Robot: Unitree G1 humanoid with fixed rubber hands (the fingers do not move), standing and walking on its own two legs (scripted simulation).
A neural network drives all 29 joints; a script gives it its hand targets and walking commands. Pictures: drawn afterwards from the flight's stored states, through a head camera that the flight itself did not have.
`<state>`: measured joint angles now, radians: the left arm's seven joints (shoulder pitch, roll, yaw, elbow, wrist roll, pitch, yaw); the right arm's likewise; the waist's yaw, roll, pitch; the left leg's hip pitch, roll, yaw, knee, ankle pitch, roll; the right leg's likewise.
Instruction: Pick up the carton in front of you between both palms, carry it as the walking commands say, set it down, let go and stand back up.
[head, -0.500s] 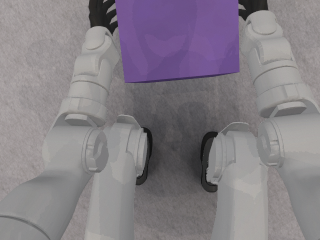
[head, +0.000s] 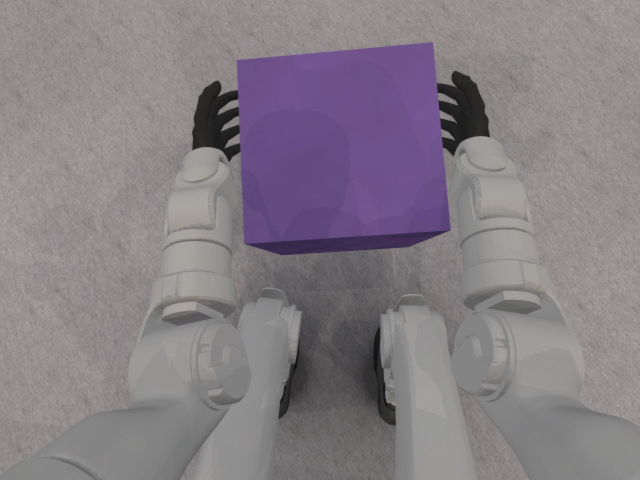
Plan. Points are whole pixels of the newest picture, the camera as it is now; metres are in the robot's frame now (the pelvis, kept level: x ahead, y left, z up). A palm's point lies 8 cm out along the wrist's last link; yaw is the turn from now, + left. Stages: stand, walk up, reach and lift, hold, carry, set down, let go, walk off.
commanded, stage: reach and lift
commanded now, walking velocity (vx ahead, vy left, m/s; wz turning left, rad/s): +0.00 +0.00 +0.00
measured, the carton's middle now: (340, 173) +0.47 +0.00 -0.13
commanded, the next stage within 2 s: none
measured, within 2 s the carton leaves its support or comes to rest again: neither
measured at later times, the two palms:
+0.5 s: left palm (144, 113) +0.43 +0.15 +0.11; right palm (546, 111) +0.44 -0.15 +0.10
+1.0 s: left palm out of the picture +0.40 +0.15 +0.26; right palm out of the picture +0.40 -0.15 +0.26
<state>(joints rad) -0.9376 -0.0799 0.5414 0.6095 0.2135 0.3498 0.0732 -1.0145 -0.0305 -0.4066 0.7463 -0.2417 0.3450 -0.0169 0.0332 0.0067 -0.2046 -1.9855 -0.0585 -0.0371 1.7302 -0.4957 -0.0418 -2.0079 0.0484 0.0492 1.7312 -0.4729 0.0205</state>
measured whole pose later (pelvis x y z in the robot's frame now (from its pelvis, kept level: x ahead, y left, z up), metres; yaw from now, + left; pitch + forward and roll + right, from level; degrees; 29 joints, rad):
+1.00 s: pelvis +0.09 +0.00 +0.26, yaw -1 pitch +8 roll +0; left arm -0.32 -0.17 0.33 0.44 0.24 0.45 0.02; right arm -0.31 0.16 -0.30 0.44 -0.24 0.45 -0.02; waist 0.01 0.01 -0.12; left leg -0.50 -0.03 -0.06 0.67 -0.30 -0.01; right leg -0.51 0.02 0.06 0.66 -0.29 0.01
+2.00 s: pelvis +0.10 +0.00 +0.28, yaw -1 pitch -6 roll +0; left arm -0.28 -0.16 0.25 0.30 0.29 0.66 -0.02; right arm -0.27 0.15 -0.23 0.29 -0.29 0.68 0.01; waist 0.00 0.01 0.02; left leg -0.06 -0.01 -0.07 0.36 -0.20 0.00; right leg -0.07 0.02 0.06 0.35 -0.18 0.00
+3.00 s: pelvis +0.10 +0.00 +0.28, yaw +0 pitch -4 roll +0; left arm -0.28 -0.16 0.23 0.22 0.27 0.77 -0.01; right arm -0.26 0.15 -0.21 0.20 -0.27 0.78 0.01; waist -0.01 0.00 -0.06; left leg -0.16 -0.01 -0.06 0.49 -0.36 -0.01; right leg -0.14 0.02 0.04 0.43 -0.28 0.00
